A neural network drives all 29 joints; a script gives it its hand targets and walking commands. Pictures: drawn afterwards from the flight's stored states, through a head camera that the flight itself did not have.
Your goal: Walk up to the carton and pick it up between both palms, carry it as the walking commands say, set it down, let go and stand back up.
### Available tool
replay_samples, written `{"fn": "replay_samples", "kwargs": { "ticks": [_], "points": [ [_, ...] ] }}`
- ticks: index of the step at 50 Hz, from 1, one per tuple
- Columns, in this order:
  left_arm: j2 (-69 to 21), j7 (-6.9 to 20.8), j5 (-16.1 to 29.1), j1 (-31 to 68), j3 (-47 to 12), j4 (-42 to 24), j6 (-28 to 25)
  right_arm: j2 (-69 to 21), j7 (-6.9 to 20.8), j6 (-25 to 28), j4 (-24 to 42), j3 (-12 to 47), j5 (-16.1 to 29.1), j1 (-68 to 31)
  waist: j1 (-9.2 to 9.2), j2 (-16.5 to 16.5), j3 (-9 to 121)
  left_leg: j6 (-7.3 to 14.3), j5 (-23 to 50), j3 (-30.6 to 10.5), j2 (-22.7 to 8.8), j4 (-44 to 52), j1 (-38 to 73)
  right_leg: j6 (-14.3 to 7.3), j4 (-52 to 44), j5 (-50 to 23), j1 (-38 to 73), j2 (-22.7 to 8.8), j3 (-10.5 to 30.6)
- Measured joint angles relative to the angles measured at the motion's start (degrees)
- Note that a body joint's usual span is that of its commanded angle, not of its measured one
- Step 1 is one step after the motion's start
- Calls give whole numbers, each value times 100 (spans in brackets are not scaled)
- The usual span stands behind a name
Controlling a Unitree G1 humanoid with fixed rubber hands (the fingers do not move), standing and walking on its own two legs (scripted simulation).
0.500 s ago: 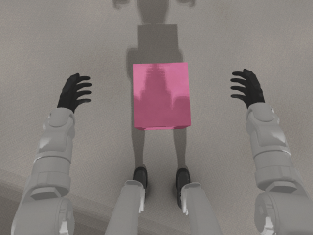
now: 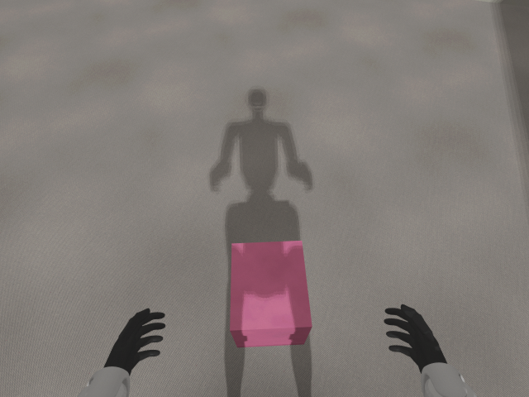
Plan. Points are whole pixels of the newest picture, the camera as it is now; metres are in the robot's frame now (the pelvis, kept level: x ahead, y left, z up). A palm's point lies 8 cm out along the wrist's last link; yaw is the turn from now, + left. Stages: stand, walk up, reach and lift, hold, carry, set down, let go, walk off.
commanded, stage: let go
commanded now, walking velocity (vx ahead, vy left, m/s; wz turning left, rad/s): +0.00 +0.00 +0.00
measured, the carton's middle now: (268, 295) +0.48 +0.02 -0.64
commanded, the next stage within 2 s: stand in 0.50 s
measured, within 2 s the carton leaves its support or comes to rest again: neither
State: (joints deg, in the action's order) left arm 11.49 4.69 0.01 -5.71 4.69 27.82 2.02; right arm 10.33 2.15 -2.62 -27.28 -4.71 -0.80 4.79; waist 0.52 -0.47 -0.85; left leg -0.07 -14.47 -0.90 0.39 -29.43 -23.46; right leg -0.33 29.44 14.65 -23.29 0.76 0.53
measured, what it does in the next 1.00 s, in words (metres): shifts its weight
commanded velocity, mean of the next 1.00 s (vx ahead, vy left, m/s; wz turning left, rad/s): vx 0.00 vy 0.00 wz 0.00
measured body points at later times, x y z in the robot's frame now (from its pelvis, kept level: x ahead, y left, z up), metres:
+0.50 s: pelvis +0.01 -0.01 +0.00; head +0.01 +0.00 +0.45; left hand +0.18 +0.23 -0.07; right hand +0.19 -0.23 -0.07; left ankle +0.00 +0.12 -0.73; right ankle +0.00 -0.11 -0.73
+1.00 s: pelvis +0.07 +0.00 -0.01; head +0.06 +0.00 +0.44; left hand +0.15 +0.26 -0.13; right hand +0.15 -0.26 -0.13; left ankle +0.00 +0.12 -0.73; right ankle +0.00 -0.11 -0.73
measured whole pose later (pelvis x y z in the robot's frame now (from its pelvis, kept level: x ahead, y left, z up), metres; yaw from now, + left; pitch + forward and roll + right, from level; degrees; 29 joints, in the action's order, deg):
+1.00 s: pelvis +0.07 +0.00 -0.01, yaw +1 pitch +4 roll +0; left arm 15.0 -1.5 -1.1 -19.1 0.3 45.2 -2.6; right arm 14.7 -1.4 2.8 -45.5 -0.2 -1.0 19.8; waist 0.2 0.2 6.5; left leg -0.1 -22.7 -1.4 0.6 -31.4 -12.8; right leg -0.4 31.3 23.0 -12.4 0.6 0.0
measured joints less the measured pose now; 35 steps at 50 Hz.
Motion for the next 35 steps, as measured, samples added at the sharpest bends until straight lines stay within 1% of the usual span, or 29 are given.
{"fn": "replay_samples", "kwargs": {
  "ticks": [5,11,19,25,29,32,35],
  "points": [
    [9,-16,-29,-533,-86,-230,122,75,96,-105,259,125,22,572,-72,5,-288,-15,-9,-34,-15,250,925,-20,-277,4,947,12,-30],
    [31,26,-110,-718,-115,-362,408,109,187,-355,409,235,-1,867,-90,37,-552,-25,-46,-69,-22,378,1656,-46,-416,47,1694,19,-65],
    [33,52,-170,-652,-212,-419,697,54,214,-655,458,241,-108,767,-79,59,-718,-31,-129,-85,-14,340,2040,-54,-350,151,2072,11,-81],
    [43,-40,-136,-638,-265,-437,821,52,147,-695,414,232,-89,693,-84,72,-711,-32,-175,-85,2,313,2124,-47,-289,217,2141,-5,-81],
    [175,-400,-285,-797,-326,264,74,229,-145,31,-329,298,-242,896,-58,71,-39,-106,-258,-77,-12,208,1555,33,-214,287,1584,1,-74],
    [298,-478,-289,-963,-291,765,-324,352,-218,420,-822,258,-202,1100,-50,88,232,-54,-288,-58,-13,188,1285,-17,-193,305,1306,7,-58],
    [370,-491,-268,-1097,-296,1115,-521,433,-241,611,-1175,258,-153,1269,-47,93,417,-40,-364,-50,-5,154,1142,-20,-151,383,1158,0,-50]
  ]
}}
